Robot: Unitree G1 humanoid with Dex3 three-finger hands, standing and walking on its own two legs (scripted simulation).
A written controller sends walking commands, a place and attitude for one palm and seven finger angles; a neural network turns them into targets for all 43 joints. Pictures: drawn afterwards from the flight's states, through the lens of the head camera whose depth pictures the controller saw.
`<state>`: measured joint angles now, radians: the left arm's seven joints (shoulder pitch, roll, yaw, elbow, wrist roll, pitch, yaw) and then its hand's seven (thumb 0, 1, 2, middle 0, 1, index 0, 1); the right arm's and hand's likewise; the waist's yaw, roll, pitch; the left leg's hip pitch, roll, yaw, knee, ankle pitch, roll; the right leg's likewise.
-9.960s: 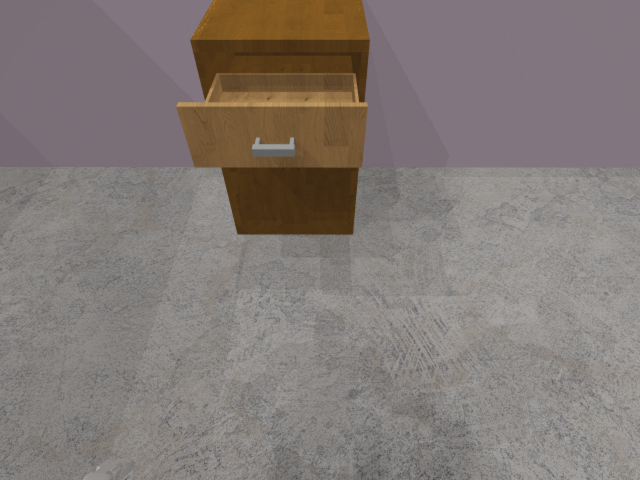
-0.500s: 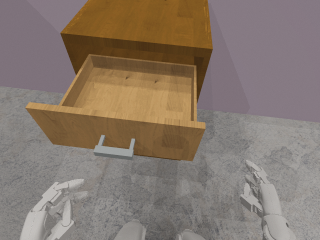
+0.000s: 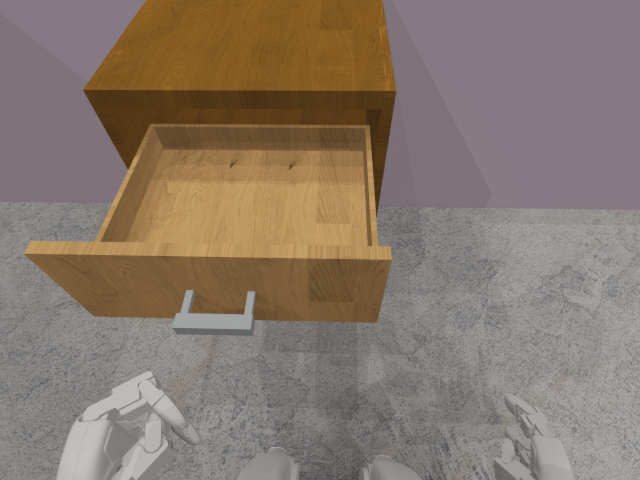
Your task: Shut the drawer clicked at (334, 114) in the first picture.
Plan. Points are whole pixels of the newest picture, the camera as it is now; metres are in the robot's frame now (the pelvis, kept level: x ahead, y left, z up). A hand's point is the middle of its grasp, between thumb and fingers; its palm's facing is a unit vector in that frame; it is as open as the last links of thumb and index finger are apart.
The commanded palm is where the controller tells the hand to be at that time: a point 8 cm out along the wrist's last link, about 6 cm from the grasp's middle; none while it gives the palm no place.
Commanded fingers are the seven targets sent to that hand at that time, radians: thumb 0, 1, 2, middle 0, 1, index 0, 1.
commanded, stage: raise the hand and make a fist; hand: left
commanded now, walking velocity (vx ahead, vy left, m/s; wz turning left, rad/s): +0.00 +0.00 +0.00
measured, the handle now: (217, 311) +0.33 +0.16 -0.01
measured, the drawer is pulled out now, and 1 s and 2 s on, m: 0.29 0.29 0.29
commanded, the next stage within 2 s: bring the fist close to the handle in 0.88 s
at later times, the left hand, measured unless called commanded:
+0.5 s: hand (159, 443) +0.16 +0.15 +0.09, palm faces +0.04 -1.00 +0.00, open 3.2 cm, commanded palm +0.12 +0.20 +0.09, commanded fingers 0.00 0.90 0.90 -1.40 -1.60 -1.40 -1.60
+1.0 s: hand (177, 437) +0.16 +0.14 +0.10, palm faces +0.02 -1.00 +0.03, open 3.3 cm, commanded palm +0.12 +0.19 +0.09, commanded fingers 0.00 0.90 0.90 -1.40 -1.60 -1.40 -1.60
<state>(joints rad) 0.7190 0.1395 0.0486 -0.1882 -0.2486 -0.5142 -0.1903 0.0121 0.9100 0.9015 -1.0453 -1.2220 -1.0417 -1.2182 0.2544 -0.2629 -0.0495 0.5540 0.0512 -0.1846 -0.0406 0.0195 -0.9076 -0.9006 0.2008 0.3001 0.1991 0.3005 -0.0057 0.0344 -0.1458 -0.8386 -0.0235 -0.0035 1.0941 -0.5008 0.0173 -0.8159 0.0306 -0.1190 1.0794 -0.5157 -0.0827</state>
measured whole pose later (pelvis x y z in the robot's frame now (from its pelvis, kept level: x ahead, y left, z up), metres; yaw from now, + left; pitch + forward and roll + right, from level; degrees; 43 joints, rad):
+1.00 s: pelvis +0.01 +0.03 +0.00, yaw -1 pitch +13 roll -2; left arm 0.85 0.11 -0.19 -0.47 -0.08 -0.37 -0.01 0.01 0.91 0.90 -1.40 -1.60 -1.40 -1.60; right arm 0.27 -0.22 0.02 0.34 0.03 -0.09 0.00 0.02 -0.91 -0.90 0.20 0.30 0.20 0.30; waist 0.01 0.05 -0.18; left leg -0.80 -0.04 0.02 1.11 -0.54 0.07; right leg -0.77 0.02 -0.10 1.07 -0.53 -0.04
